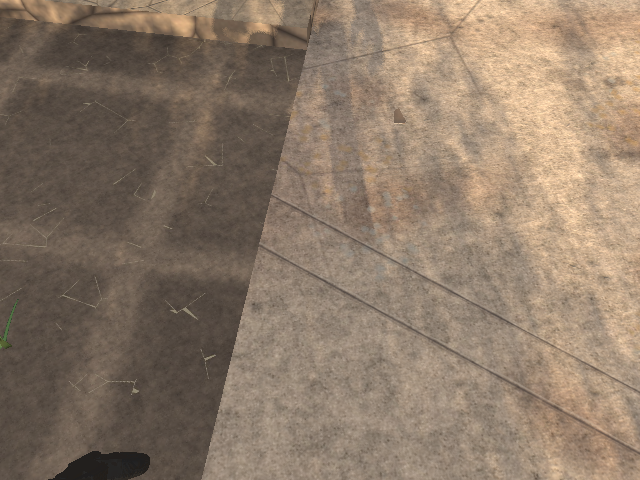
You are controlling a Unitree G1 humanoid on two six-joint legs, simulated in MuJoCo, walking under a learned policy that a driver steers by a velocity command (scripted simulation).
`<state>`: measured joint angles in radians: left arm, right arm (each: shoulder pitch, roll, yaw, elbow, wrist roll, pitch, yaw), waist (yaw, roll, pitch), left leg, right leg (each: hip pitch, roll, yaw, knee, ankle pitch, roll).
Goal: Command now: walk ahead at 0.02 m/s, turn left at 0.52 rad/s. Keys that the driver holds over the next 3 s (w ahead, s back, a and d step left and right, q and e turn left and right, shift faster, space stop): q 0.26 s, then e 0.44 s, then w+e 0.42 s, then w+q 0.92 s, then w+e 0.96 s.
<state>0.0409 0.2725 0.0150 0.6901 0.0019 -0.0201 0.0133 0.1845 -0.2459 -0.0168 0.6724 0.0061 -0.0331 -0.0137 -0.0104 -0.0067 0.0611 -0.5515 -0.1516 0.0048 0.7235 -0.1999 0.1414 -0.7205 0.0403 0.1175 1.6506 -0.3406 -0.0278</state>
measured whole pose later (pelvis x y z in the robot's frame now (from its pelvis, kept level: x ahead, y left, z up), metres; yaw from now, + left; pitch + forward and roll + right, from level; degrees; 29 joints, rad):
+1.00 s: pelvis +0.26 -0.08 +0.04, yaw -4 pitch +5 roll +1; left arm 0.34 0.19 0.03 0.68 0.04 -0.11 -0.05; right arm 0.23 -0.27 -0.04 0.71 -0.07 -0.07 0.00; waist 0.02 0.01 -0.08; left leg -0.54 0.04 -0.07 0.83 -0.32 -0.08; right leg -0.14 0.09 0.16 0.32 -0.25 -0.08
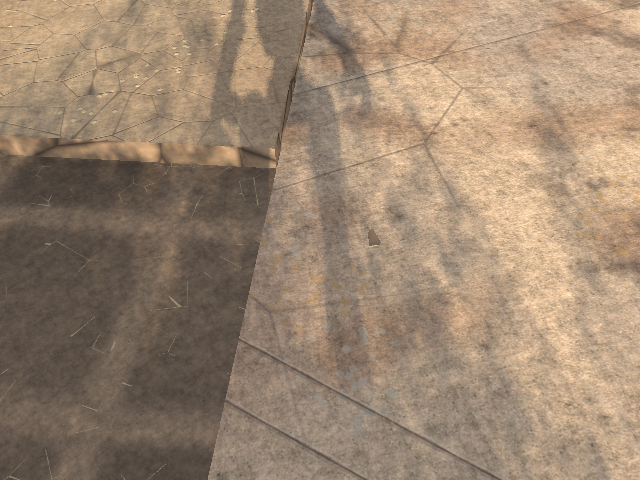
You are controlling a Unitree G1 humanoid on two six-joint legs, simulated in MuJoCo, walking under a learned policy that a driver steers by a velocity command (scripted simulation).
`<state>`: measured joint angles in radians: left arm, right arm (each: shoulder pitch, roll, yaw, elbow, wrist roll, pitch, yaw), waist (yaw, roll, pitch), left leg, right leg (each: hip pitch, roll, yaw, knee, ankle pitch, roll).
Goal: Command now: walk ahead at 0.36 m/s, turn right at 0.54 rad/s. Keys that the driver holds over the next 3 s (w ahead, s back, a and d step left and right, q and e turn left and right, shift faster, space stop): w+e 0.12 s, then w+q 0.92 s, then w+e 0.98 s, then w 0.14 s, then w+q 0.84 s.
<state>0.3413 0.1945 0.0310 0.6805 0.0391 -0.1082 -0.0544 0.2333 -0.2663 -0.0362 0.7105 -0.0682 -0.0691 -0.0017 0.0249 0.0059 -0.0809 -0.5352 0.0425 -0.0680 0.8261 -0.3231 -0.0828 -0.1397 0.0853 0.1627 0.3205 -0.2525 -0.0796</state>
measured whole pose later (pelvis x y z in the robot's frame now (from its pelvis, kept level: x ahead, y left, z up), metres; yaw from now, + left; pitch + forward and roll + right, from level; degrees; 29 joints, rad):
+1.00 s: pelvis +0.53 +0.04 -0.03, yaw +15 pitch +2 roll -3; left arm 0.35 0.30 0.09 0.83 -0.03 -0.06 0.01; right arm 0.06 -0.26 -0.06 0.61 0.02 -0.02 0.05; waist 0.07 0.02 0.03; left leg -0.55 0.04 0.04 0.62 -0.12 0.10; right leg 0.07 -0.07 -0.26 0.42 -0.46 0.07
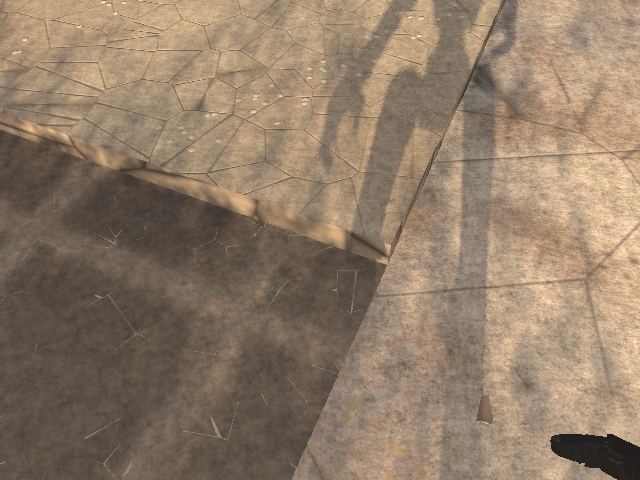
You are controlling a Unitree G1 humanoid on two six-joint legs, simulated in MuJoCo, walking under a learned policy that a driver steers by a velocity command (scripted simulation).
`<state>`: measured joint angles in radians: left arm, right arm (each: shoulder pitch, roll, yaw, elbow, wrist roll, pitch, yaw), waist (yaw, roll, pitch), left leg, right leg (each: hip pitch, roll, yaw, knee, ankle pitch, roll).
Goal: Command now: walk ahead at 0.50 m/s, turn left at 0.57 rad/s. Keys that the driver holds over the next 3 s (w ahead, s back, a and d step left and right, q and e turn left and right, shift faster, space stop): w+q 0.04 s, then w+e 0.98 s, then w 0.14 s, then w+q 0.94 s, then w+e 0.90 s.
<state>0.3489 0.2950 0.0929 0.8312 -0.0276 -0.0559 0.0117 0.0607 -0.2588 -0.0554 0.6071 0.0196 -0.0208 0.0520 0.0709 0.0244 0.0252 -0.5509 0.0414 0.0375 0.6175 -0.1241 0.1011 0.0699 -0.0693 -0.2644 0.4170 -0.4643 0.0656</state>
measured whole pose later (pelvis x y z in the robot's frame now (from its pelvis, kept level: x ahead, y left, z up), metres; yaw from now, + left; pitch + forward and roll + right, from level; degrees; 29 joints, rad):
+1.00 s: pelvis +0.57 -0.05 +0.02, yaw -22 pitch +3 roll +0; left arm 0.35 0.29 0.07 0.74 -0.03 -0.03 0.02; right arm 0.02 -0.26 -0.04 0.67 0.00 -0.11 0.02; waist 0.09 0.03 0.01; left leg -0.57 0.01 -0.10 0.50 0.01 -0.05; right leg -0.09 0.13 0.20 0.42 -0.36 -0.09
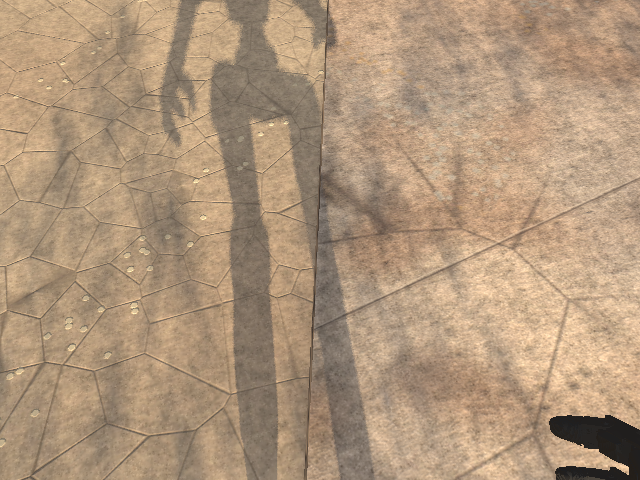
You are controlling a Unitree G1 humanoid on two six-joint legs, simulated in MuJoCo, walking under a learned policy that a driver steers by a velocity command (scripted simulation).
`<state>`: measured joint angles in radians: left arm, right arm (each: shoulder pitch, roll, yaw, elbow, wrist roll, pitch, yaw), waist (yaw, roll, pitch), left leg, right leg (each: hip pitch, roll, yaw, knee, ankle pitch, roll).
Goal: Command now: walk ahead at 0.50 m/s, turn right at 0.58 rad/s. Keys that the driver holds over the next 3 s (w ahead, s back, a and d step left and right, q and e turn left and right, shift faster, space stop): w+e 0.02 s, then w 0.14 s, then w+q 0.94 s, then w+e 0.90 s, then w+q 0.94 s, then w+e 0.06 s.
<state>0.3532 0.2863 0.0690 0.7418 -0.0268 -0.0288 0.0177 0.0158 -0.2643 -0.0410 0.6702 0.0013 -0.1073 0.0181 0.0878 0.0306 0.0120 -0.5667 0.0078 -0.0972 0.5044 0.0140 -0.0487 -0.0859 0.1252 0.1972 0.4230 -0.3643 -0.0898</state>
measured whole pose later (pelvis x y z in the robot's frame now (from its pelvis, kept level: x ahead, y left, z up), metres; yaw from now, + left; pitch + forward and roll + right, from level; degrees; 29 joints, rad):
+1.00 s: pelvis +0.47 +0.02 +0.01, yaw +20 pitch +7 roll +1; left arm 0.57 0.25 0.05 0.93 0.02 -0.04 0.05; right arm -0.06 -0.25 -0.05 0.64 -0.07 -0.02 0.05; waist 0.14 -0.01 -0.05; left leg -0.03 -0.02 -0.01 0.35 -0.16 0.04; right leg -0.27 -0.12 -0.13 0.78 -0.28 0.01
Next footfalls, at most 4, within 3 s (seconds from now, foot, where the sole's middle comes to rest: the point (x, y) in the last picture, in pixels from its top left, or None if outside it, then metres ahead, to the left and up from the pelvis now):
0.06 left None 0.20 0.13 -0.77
0.50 right None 0.40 -0.14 -0.77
0.68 left None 0.31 0.10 -0.66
1.00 left None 0.29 0.07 -0.77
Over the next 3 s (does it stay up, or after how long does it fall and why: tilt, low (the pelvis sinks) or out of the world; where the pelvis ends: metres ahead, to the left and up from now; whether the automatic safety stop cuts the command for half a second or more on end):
stays up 1.60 0.35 0.08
